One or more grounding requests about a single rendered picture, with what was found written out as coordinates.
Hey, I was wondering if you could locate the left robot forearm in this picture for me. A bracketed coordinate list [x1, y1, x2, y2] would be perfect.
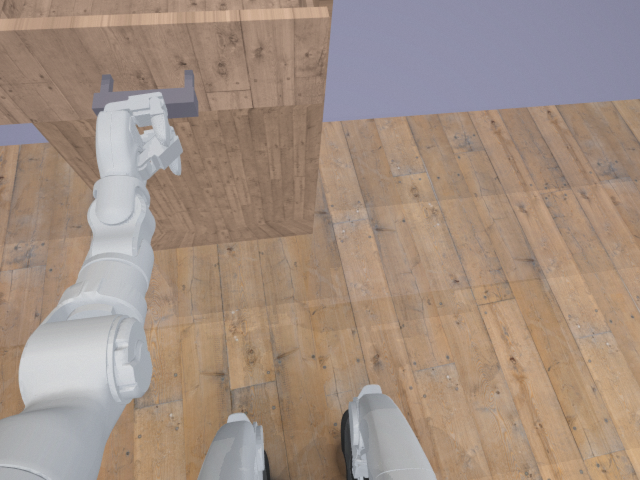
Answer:
[18, 175, 156, 404]

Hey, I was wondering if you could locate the drawer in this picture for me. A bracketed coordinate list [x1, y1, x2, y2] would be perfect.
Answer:
[0, 0, 329, 125]

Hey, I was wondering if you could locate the left robot upper arm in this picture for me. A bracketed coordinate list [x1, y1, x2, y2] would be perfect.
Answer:
[0, 314, 153, 480]

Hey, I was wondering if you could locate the handle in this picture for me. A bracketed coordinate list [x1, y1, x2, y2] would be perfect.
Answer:
[92, 70, 198, 119]

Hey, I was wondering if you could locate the robot right foot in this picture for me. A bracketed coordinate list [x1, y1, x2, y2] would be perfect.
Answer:
[341, 410, 369, 480]

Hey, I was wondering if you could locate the left robot hand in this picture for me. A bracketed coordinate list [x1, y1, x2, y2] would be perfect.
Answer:
[96, 92, 183, 187]

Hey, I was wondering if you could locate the left robot thigh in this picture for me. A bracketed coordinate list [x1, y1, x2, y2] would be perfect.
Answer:
[197, 420, 265, 480]

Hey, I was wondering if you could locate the cabinet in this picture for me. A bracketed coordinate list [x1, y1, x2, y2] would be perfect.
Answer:
[32, 0, 333, 251]

